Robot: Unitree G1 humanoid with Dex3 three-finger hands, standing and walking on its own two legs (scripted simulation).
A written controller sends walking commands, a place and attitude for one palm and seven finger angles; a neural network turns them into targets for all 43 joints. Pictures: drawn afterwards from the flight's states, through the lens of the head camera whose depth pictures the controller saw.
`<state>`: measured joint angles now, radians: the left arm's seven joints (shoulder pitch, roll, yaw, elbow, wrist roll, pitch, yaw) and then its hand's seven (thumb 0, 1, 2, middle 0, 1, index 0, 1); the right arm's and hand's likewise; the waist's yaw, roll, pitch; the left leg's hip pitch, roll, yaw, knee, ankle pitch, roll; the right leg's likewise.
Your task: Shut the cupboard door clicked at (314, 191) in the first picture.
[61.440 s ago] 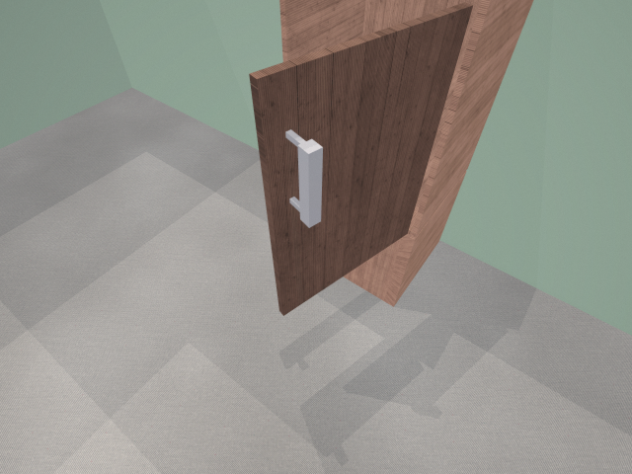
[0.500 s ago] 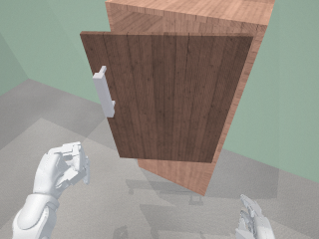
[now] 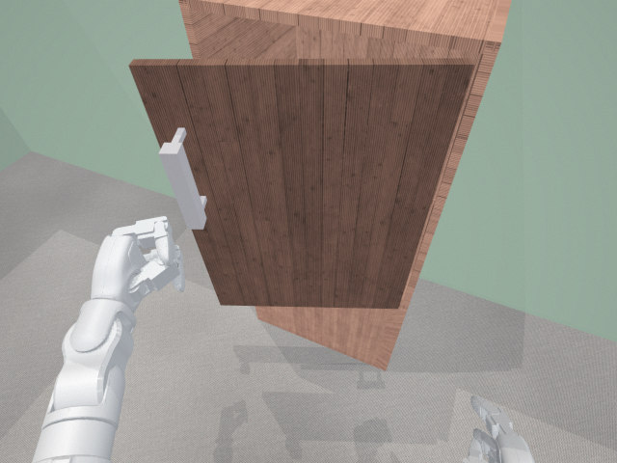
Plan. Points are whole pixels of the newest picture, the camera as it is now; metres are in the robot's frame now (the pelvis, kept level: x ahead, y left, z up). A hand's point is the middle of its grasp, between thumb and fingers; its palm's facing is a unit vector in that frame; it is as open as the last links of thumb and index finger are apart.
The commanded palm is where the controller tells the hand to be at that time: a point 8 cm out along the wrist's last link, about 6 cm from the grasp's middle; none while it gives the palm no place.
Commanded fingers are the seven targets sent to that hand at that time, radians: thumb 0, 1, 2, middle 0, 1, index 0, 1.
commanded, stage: bring the fist close to the handle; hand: left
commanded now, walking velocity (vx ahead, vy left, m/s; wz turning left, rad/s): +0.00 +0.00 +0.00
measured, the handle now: (189, 180) +0.49 +0.22 +0.10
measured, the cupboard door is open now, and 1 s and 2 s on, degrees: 22 22 6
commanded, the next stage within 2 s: push the door shut along its arc in 0.82 s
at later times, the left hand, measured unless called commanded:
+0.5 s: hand (185, 218) +0.39 +0.20 +0.12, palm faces +0.06 -1.00 -0.01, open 3.1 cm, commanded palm +0.36 +0.24 +0.11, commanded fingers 0.00 0.90 0.90 -1.30 -1.50 -1.30 -1.50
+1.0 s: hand (185, 222) +0.39 +0.20 +0.11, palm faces +0.04 -1.00 +0.00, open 3.1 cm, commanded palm +0.37 +0.25 +0.11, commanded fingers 0.00 0.90 0.90 -1.30 -1.50 -1.30 -1.50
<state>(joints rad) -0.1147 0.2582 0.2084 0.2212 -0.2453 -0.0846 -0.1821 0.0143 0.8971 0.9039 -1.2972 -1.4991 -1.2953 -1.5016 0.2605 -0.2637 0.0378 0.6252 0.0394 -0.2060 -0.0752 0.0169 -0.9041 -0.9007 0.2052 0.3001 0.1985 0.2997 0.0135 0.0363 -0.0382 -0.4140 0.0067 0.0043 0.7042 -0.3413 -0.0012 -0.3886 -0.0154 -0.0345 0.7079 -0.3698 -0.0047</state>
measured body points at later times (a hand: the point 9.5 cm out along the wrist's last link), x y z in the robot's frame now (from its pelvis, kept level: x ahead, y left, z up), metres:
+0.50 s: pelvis +0.00 +0.00 +0.00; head +0.03 -0.02 +0.45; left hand +0.38 +0.25 +0.12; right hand +0.12 -0.26 -0.11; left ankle +0.01 +0.12 -0.72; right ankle +0.00 -0.12 -0.72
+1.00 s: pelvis -0.01 +0.00 +0.00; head +0.02 +0.00 +0.45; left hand +0.38 +0.25 +0.12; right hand +0.12 -0.25 -0.10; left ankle +0.01 +0.12 -0.72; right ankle +0.00 -0.12 -0.72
